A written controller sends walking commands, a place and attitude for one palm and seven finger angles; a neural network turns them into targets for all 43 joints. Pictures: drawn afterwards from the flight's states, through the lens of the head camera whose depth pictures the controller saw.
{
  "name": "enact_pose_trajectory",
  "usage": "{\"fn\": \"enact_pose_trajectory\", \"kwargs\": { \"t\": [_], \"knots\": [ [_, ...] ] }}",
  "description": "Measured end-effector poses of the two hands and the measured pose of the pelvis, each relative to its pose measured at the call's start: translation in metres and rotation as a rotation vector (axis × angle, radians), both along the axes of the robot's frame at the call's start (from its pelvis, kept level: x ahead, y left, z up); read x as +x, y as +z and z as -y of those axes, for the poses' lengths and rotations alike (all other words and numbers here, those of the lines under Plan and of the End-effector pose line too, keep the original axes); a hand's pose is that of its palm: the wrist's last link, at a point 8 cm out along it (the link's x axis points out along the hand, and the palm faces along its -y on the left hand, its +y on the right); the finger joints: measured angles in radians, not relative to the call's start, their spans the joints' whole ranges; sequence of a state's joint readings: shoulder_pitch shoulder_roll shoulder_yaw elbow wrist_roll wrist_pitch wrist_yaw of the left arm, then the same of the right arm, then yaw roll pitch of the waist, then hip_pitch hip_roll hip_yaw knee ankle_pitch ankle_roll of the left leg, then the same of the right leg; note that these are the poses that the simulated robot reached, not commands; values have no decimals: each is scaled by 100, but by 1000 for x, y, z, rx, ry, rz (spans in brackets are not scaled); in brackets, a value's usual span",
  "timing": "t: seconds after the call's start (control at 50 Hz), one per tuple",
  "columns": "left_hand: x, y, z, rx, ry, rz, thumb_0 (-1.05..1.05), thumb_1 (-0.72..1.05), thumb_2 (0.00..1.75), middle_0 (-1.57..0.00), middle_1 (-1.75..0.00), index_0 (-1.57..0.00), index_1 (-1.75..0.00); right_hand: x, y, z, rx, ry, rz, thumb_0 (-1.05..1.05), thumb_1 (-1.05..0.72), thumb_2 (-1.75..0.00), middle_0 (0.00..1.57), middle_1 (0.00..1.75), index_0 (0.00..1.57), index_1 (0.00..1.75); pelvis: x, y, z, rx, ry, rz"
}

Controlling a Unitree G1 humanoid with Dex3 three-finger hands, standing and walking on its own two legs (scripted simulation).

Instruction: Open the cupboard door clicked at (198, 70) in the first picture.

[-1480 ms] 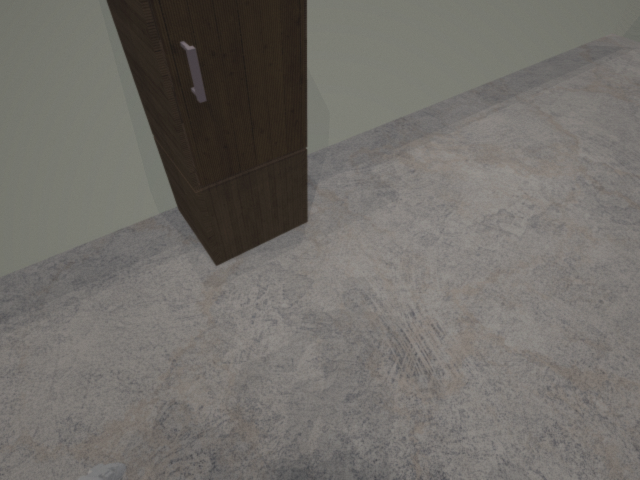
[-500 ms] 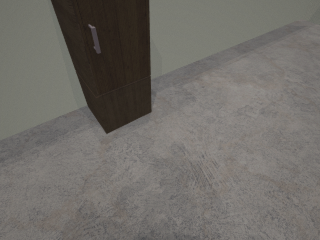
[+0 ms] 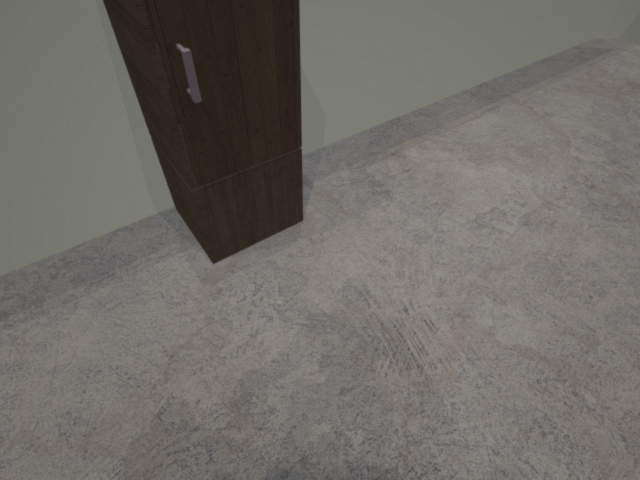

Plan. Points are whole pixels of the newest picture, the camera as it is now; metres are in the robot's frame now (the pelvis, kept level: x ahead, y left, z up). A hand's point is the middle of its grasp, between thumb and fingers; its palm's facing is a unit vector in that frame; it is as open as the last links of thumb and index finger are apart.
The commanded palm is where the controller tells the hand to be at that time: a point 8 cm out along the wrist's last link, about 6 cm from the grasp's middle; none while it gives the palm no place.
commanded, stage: walk to a spot facing it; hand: left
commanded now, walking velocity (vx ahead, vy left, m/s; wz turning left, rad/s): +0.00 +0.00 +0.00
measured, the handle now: (188, 73) +1.02 +0.41 +0.02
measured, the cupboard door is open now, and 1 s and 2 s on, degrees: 0 0 0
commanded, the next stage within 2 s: none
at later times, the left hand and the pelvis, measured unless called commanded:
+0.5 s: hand out of the picture +0.07 +0.16 -0.18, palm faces -0.08 -0.98 -0.20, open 7.4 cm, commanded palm none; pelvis +0.07 -0.03 -0.01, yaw -10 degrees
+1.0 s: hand (238, 336) +0.39 +0.18 -0.18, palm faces -0.39 -0.89 -0.22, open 7.4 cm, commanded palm none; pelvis +0.25 +0.00 -0.01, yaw -30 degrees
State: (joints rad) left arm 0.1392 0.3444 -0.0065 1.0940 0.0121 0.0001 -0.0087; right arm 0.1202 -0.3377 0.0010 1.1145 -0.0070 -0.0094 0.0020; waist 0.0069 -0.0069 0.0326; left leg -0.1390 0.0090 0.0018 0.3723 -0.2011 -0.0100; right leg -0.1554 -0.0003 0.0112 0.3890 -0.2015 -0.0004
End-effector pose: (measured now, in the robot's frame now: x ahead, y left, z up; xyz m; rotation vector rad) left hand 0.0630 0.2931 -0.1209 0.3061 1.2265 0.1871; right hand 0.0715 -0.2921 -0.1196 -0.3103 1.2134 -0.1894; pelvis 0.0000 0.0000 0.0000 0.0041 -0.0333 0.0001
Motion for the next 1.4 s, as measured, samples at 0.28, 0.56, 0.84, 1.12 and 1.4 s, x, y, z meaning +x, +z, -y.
{"fn": "enact_pose_trajectory", "kwargs": {
  "t": [0.28,0.56,0.84,1.12,1.4],
  "knots": [
    [-7,-19,25,-58,-14,-90,0,91,90,-20,-30,-20,-30,-15,-20,-18,64,-87,-5,1,-90,-90,21,30,20,30,20,-10,4,11,-87,-12],
    [5,-20,96,-140,-41,-210,0,91,90,-20,-30,-20,-30,12,-26,-13,139,-234,-23,2,-90,-90,20,30,20,30,82,-7,30,5,-215,-30],
    [146,-49,45,-119,-150,-273,1,90,90,-20,-30,-20,-30,185,-7,-32,65,-278,295,1,-90,-90,21,30,20,30,195,-26,-4,-14,-393,-37],
    [453,-6,140,-131,-569,73,0,92,90,-19,-30,-19,-30,65,-13,-78,102,-714,-66,1,-92,-90,21,30,20,30,285,-4,15,15,-601,-33],
    [567,-19,357,-223,-876,164,0,91,90,-20,-30,-20,-30,60,-42,-57,243,-977,-245,1,-90,-90,20,30,20,30,354,-28,119,11,-770,-19]
  ]
}}
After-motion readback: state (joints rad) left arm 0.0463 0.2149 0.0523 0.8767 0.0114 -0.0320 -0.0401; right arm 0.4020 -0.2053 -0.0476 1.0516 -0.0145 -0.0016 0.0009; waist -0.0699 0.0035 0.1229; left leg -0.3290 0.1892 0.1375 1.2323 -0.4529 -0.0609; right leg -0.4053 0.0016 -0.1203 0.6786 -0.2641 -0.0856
